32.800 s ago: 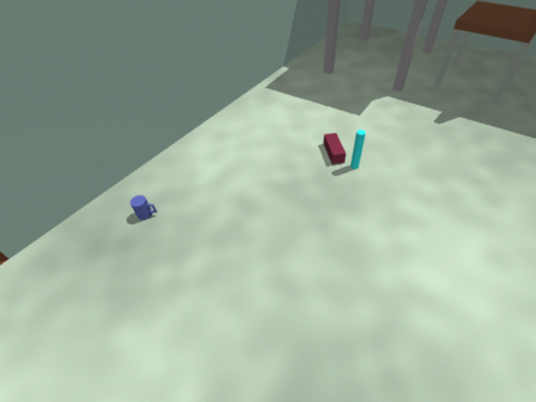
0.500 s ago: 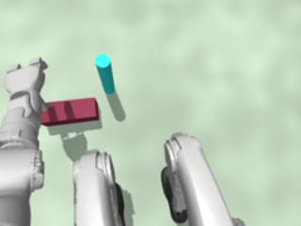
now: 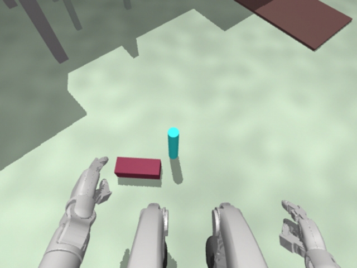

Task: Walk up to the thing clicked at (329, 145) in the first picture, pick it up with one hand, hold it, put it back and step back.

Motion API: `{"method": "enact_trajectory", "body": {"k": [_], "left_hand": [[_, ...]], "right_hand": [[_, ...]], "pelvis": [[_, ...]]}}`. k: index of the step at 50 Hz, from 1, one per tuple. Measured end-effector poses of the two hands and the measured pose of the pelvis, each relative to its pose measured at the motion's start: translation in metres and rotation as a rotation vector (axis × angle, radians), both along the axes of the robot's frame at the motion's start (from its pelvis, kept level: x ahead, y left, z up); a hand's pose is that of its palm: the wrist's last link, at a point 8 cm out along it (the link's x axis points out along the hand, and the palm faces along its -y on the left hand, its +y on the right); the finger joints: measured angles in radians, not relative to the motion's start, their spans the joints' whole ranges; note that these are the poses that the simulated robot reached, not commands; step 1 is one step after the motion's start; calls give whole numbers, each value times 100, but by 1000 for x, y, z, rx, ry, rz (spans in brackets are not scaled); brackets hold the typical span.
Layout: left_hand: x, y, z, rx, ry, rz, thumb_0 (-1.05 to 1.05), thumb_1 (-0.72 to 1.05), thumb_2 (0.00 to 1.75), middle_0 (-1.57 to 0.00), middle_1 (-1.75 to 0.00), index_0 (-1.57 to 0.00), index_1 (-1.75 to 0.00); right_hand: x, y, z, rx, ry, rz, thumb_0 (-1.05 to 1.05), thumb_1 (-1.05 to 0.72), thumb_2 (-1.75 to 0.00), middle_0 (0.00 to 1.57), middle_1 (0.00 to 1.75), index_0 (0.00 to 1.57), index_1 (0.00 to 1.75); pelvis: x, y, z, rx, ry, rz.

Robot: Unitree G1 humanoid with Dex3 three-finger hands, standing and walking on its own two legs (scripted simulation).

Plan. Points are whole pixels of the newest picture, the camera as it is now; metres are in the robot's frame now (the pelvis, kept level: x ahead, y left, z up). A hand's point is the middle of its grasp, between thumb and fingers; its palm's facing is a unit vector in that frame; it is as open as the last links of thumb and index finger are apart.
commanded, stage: home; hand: left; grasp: from above
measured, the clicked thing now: (138, 168) +0.50 +0.21 -0.52
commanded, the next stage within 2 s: none
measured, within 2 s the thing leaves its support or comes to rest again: neither
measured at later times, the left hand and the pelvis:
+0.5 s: hand (83, 203) +0.24 +0.19 +0.10, palm faces +0.10 -0.97 -0.22, open 7.4 cm; pelvis +0.07 +0.00 +0.15, yaw +2 degrees
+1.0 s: hand (77, 211) +0.23 +0.18 +0.12, palm faces +0.10 -0.97 -0.20, open 7.4 cm; pelvis +0.08 +0.00 +0.16, yaw +3 degrees
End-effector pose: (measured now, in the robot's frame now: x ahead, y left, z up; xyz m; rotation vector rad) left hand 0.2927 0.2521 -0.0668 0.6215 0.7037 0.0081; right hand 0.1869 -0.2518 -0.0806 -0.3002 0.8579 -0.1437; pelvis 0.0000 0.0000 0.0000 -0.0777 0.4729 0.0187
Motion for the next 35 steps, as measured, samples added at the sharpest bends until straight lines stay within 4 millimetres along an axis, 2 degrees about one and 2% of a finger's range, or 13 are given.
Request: {"method": "enact_trajectory", "body": {"k": [4, 9, 21, 28, 35], "left_hand": [[-17, -9, 32, -101, 16, 91, 1, 89, 90, -21, -30, -21, -31], [-31, -17, 70, -198, 39, 184, 1, 90, 90, -21, -30, -21, -30], [-61, -20, 163, -335, 69, 340, 1, 91, 90, -21, -30, -20, -30], [-75, -18, 204, -344, 39, 338, 1, 91, 90, -20, -30, -20, -30], [-83, -18, 214, -353, 36, 337, 1, 91, 90, -20, -30, -20, -30]], "right_hand": [[13, 12, 33, 30, -66, 6, 1, -91, -90, 20, 30, 20, 30], [16, 20, 71, 51, -102, -14, 1, -91, -90, 20, 30, 20, 30], [7, 13, 144, 16, -120, -101, 1, -91, -90, 20, 30, 20, 30], [23, 11, 174, -6, -203, -108, 1, -91, -90, 20, 30, 20, 30], [49, 15, 192, -1, -301, -68, 1, -91, -90, 20, 30, 20, 30]], "pelvis": [[8, -2, 30, 10, -42, 6], [19, -4, 66, 17, -91, 12], [57, -3, 138, 28, -205, 21], [75, -1, 159, 33, -256, 25], [80, 0, 165, 39, -287, 32]]}}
